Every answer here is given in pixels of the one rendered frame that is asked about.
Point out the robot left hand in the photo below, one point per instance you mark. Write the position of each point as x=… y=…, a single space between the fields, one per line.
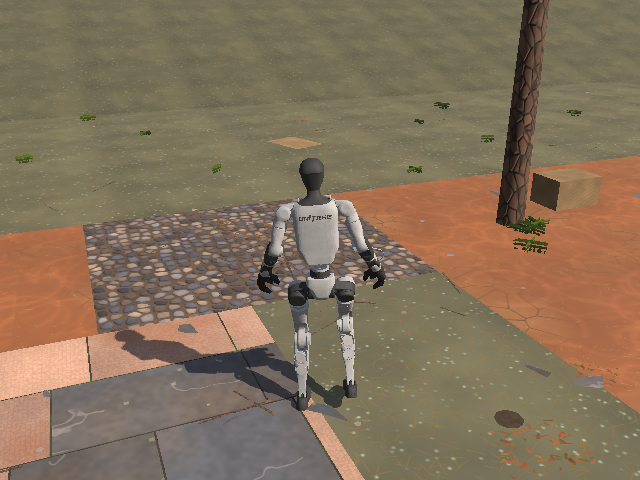
x=261 y=282

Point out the right robot foot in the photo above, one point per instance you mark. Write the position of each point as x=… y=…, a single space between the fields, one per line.
x=350 y=390

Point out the robot right upper arm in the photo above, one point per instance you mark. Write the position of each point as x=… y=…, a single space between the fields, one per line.
x=346 y=208

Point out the robot left upper arm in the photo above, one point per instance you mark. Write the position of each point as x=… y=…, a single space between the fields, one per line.
x=283 y=214

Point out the robot left forearm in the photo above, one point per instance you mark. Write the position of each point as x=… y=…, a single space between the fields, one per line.
x=268 y=263

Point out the robot right forearm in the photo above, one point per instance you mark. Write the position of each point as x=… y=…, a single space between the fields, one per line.
x=370 y=258

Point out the robot right hand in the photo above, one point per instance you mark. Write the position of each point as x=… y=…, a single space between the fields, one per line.
x=379 y=274

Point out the humanoid robot torso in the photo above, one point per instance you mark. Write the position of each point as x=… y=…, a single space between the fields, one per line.
x=317 y=239

